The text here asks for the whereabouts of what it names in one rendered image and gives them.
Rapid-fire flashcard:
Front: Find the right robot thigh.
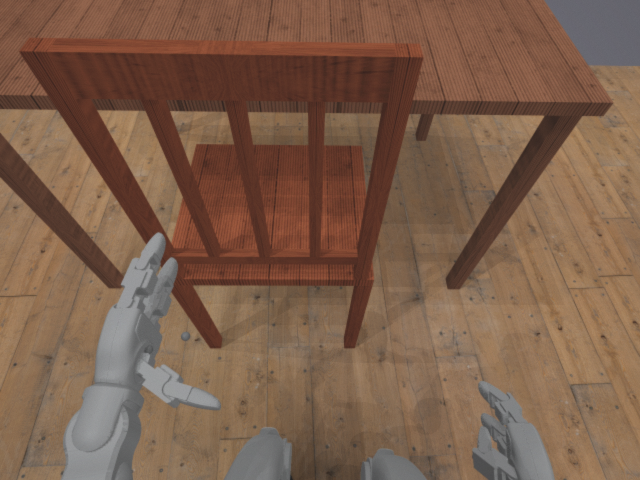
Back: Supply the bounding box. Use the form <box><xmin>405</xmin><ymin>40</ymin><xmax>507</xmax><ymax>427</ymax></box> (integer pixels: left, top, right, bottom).
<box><xmin>361</xmin><ymin>454</ymin><xmax>427</xmax><ymax>480</ymax></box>

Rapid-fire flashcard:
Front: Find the robot left forearm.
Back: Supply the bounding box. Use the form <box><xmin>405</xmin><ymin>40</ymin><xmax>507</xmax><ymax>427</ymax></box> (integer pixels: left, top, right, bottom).
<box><xmin>61</xmin><ymin>383</ymin><xmax>144</xmax><ymax>480</ymax></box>

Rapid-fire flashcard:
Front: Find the right robot hand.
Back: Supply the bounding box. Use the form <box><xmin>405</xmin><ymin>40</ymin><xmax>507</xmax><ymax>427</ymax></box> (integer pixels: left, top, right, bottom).
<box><xmin>472</xmin><ymin>381</ymin><xmax>555</xmax><ymax>480</ymax></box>

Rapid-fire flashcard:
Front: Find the left robot hand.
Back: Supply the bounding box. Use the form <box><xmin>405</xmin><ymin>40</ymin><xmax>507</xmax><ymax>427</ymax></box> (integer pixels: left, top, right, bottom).
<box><xmin>94</xmin><ymin>232</ymin><xmax>221</xmax><ymax>410</ymax></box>

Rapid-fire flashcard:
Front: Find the robot left shin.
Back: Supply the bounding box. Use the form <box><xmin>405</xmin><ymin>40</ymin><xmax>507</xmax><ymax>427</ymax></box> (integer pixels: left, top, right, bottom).
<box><xmin>259</xmin><ymin>427</ymin><xmax>280</xmax><ymax>436</ymax></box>

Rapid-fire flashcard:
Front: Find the chair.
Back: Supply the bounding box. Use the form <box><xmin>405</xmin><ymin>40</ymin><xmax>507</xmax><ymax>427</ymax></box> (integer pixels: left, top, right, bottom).
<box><xmin>19</xmin><ymin>38</ymin><xmax>424</xmax><ymax>348</ymax></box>

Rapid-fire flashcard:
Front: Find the table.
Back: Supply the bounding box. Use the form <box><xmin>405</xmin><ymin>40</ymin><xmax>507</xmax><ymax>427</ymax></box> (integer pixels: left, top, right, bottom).
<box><xmin>0</xmin><ymin>0</ymin><xmax>613</xmax><ymax>289</ymax></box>

